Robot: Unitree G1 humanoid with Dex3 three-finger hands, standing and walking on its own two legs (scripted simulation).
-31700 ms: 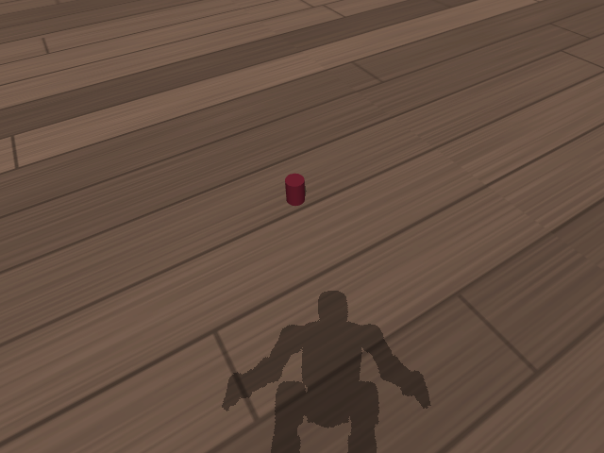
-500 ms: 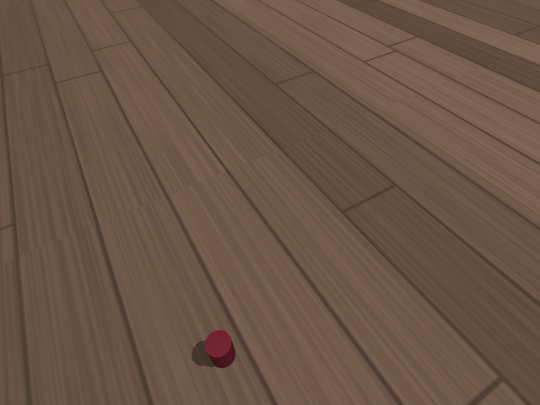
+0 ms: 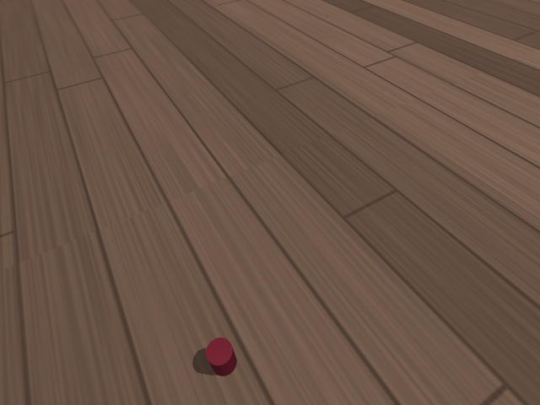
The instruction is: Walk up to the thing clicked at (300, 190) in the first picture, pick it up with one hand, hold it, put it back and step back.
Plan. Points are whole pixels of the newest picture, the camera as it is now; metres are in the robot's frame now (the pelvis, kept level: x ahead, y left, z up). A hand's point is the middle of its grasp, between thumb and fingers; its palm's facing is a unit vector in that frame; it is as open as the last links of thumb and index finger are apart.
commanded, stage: stand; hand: left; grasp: from above
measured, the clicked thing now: (221, 357) +0.41 +0.22 -0.72
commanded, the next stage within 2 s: step back in 0.66 s
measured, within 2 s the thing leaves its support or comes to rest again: neither
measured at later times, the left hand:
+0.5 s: hand out of the picture +0.07 +0.24 -0.16, palm faces +0.00 -0.94 -0.34, open 7.4 cm
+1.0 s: hand out of the picture +0.09 +0.30 -0.18, palm faces -0.01 -0.92 -0.38, open 7.4 cm
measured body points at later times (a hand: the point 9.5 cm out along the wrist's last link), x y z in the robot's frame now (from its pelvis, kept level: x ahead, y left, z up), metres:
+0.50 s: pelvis +0.00 -0.01 +0.00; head +0.01 -0.01 +0.45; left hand +0.07 +0.29 -0.13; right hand +0.07 -0.30 -0.14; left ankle +0.01 +0.12 -0.75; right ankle +0.00 -0.13 -0.75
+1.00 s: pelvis -0.05 +0.03 -0.02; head +0.02 +0.05 +0.42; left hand +0.10 +0.35 -0.15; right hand +0.02 -0.30 -0.13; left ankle -0.04 +0.12 -0.75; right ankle -0.02 -0.12 -0.73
